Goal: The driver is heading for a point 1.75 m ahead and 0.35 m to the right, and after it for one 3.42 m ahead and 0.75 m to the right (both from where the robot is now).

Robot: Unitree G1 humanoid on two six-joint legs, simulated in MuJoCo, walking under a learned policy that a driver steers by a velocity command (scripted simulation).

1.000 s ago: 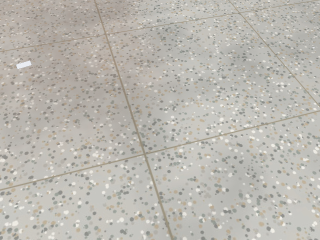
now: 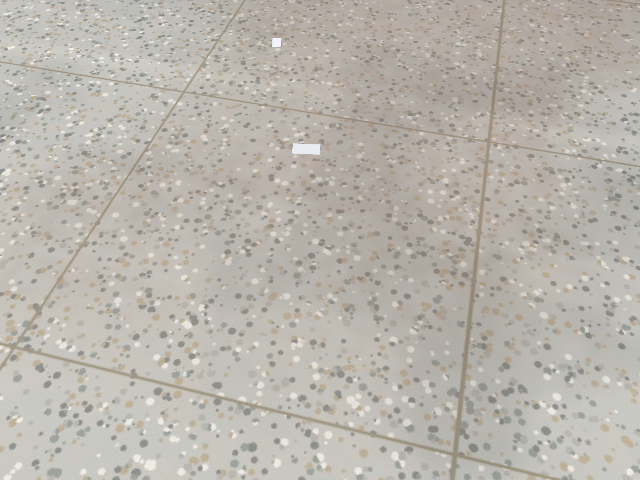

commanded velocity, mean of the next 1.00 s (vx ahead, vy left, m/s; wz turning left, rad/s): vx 0.01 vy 0.00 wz -0.30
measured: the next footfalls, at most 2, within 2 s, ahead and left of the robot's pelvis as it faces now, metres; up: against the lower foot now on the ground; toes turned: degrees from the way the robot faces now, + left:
right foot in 0.06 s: +0.04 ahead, -0.12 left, +0.00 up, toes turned +0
left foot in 0.46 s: +0.04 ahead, +0.09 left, +0.00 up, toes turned -18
